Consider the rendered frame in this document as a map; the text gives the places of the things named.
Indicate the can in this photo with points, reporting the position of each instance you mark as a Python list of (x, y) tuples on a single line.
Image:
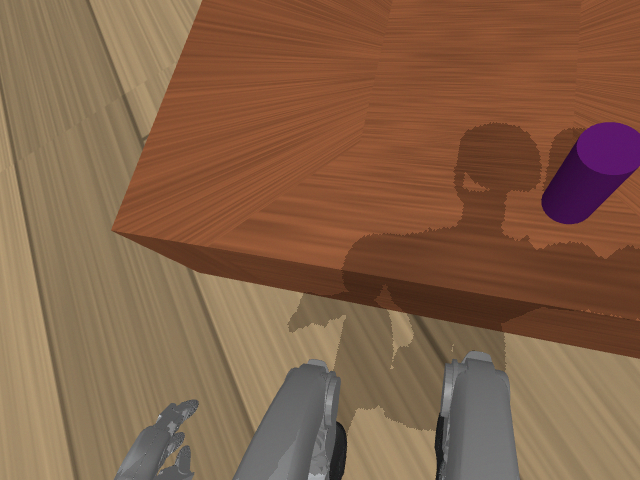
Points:
[(602, 158)]

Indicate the left robot hand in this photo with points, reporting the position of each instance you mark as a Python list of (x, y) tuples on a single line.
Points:
[(155, 443)]

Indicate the left robot foot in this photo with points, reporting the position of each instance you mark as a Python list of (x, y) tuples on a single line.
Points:
[(337, 465)]

